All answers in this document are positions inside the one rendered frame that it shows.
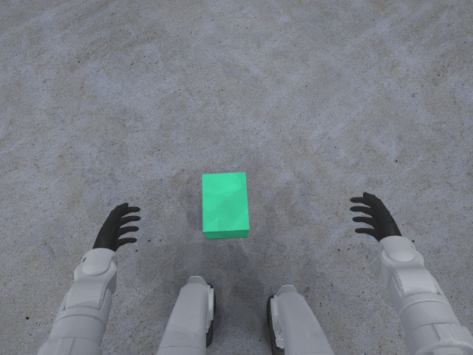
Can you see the robot left forearm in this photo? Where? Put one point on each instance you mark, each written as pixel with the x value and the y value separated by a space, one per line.
pixel 82 318

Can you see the robot right forearm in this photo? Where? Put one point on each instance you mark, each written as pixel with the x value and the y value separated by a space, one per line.
pixel 428 319

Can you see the carton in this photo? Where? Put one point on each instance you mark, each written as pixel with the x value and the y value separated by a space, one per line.
pixel 225 205

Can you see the right robot hand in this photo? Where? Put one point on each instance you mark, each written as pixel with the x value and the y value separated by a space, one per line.
pixel 381 219

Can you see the robot left foot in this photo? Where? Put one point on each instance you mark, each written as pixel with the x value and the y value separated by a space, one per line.
pixel 209 335

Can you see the left robot hand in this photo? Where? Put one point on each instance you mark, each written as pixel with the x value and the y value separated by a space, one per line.
pixel 110 231

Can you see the robot right thigh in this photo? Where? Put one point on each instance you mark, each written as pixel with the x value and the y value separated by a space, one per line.
pixel 301 331

